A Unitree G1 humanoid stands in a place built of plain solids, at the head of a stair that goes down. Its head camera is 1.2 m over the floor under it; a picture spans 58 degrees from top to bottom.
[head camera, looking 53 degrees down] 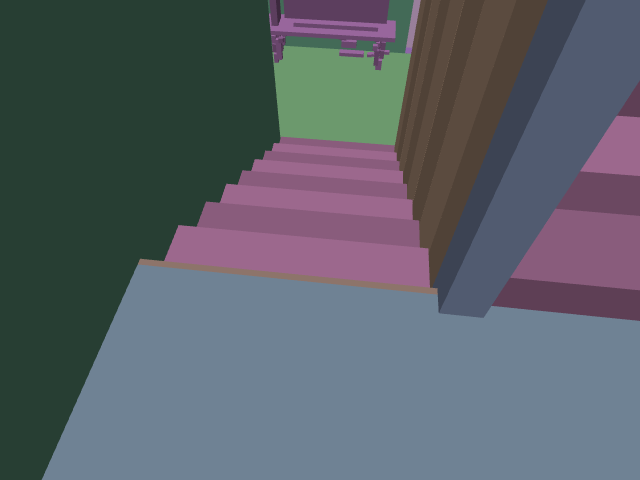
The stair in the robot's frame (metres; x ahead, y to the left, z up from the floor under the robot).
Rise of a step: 0.16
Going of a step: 0.28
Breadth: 1.00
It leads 7 degrees to the right of straight ahead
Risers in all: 9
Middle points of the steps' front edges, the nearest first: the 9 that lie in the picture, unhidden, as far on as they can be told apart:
0.77 0.11 0.00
1.05 0.08 -0.16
1.32 0.04 -0.33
1.60 0.01 -0.49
1.87 -0.02 -0.65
2.15 -0.05 -0.82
2.43 -0.09 -0.98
2.71 -0.12 -1.15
2.98 -0.15 -1.31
